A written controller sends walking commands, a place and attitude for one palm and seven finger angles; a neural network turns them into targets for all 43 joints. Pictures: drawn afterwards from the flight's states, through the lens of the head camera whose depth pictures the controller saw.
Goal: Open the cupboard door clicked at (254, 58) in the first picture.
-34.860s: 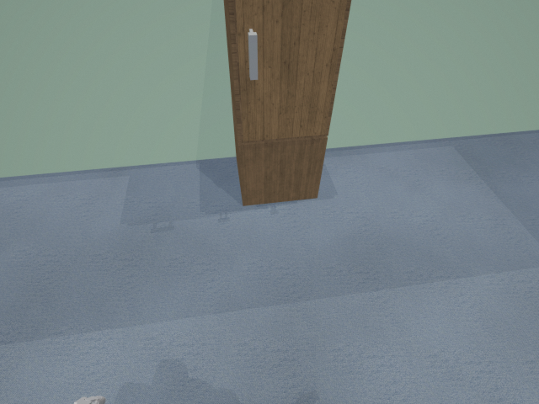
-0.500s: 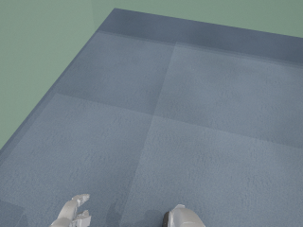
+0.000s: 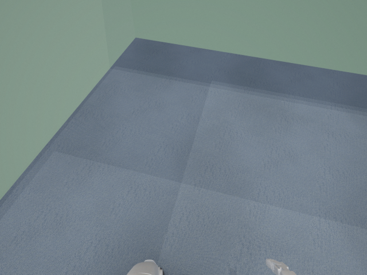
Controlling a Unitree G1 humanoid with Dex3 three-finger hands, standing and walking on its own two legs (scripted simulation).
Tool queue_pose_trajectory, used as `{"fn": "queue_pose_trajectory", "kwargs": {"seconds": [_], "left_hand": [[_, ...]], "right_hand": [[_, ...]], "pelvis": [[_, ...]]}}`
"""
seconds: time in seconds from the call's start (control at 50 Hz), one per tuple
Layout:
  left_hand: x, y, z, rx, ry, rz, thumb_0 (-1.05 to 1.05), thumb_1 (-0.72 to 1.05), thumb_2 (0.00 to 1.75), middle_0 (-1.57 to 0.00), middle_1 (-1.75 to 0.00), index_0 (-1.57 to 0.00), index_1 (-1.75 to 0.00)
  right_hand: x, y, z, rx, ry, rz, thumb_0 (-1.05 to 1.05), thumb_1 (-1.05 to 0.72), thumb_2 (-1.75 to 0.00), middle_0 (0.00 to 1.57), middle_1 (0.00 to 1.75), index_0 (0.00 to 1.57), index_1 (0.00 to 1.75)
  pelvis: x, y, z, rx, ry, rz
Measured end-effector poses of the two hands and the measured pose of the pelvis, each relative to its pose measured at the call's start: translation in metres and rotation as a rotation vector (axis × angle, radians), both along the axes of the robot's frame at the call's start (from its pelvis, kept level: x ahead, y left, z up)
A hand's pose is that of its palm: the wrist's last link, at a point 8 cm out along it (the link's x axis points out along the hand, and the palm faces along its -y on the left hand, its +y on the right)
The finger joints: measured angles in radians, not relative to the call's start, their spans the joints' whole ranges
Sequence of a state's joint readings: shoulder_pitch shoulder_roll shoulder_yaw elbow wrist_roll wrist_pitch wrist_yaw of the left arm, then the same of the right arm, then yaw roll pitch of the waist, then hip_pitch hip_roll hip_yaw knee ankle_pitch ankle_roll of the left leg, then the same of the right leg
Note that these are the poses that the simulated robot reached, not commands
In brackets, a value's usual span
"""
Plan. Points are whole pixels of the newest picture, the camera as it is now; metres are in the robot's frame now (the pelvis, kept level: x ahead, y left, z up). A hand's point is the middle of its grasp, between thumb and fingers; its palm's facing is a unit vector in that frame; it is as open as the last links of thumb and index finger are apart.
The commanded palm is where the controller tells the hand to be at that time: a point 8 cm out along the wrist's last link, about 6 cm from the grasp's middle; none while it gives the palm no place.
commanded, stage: walk to a spot facing it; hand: left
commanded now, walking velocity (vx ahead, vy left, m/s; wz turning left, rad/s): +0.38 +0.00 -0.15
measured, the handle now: out of the picture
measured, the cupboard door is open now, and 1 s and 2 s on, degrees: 47 47 47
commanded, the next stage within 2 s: turn to face it in 0.40 s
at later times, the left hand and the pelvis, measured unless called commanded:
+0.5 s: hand (146, 189) +0.37 +0.15 -0.16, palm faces -0.10 -0.96 -0.26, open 7.3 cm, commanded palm none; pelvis +0.23 -0.04 -0.01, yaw -6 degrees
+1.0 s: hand (151, 171) +0.44 +0.15 -0.17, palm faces +0.16 -0.97 -0.21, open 7.3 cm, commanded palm none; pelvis +0.38 -0.05 +0.00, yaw +7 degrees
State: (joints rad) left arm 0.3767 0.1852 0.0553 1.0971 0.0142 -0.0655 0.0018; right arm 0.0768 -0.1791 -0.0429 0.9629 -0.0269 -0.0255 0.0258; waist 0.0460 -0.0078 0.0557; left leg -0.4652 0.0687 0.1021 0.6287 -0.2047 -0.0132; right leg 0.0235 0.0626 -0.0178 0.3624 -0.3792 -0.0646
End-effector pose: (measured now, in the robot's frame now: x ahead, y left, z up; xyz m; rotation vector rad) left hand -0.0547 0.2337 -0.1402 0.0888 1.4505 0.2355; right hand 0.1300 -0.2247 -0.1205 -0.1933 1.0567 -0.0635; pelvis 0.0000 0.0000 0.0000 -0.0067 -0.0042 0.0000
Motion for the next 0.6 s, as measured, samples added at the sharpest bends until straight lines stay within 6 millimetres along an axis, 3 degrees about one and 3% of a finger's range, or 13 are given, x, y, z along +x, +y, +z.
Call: {"fn": "queue_pose_trajectory", "kwargs": {"seconds": [0.06,0.12,0.2,0.3,0.38,0.46,0.52,0.6], "left_hand": [[0.008,0.004,-0.013,-0.033,0.084,0.004,0.00,0.91,0.90,-0.20,-0.30,-0.20,-0.30],[0.043,0.008,-0.015,-0.048,0.094,-0.021,0.01,0.91,0.90,-0.20,-0.30,-0.20,-0.30],[0.121,0.009,-0.005,-0.054,-0.010,-0.052,0.01,0.91,0.90,-0.20,-0.30,-0.20,-0.30],[0.229,0.005,0.010,-0.030,-0.143,-0.129,0.01,0.92,0.90,-0.20,-0.30,-0.20,-0.30],[0.315,-0.004,0.016,0.006,-0.208,-0.219,0.01,0.93,0.90,-0.20,-0.30,-0.20,-0.30],[0.393,-0.023,0.011,0.049,-0.295,-0.286,0.01,0.92,0.90,-0.20,-0.30,-0.20,-0.30],[0.422,-0.039,0.013,0.054,-0.326,-0.280,0.00,0.92,0.90,-0.20,-0.30,-0.20,-0.30],[0.433,-0.060,0.014,0.021,-0.278,-0.263,0.00,0.91,0.90,-0.20,-0.30,-0.20,-0.30]], "right_hand": [[0.046,0.009,-0.002,-0.026,-0.081,0.005,0.00,-0.91,-0.90,0.19,0.30,0.20,0.30],[0.055,0.012,-0.001,-0.033,-0.069,-0.021,0.00,-0.91,-0.90,0.19,0.30,0.20,0.30],[0.033,0.013,-0.004,-0.028,0.074,-0.072,0.00,-0.91,-0.90,0.19,0.30,0.20,0.30],[-0.003,-0.006,-0.006,-0.032,0.263,-0.173,0.00,-0.94,-0.90,0.20,0.30,0.20,0.30],[-0.026,-0.017,-0.011,-0.007,0.397,-0.250,0.00,-0.93,-0.90,0.20,0.30,0.20,0.30],[-0.033,-0.030,-0.026,0.029,0.516,-0.304,0.00,-0.92,-0.90,0.20,0.30,0.20,0.30],[-0.009,-0.040,-0.028,0.036,0.549,-0.315,0.01,-0.92,-0.90,0.19,0.30,0.20,0.30],[0.060,-0.053,-0.019,0.025,0.454,-0.305,0.01,-0.91,-0.90,0.19,0.30,0.20,0.30]], "pelvis": [[0.033,0.013,-0.013,-0.007,-0.008,-0.029],[0.057,0.017,-0.010,0.010,-0.014,-0.048],[0.090,0.017,0.002,0.013,-0.005,-0.052],[0.135,0.010,0.011,0.010,0.005,-0.075],[0.174,-0.009,0.008,0.017,0.006,-0.099],[0.217,-0.036,-0.010,0.034,0.004,-0.110],[0.240,-0.046,-0.009,0.016,-0.008,-0.106],[0.271,-0.054,0.003,0.010,-0.002,-0.084]]}}
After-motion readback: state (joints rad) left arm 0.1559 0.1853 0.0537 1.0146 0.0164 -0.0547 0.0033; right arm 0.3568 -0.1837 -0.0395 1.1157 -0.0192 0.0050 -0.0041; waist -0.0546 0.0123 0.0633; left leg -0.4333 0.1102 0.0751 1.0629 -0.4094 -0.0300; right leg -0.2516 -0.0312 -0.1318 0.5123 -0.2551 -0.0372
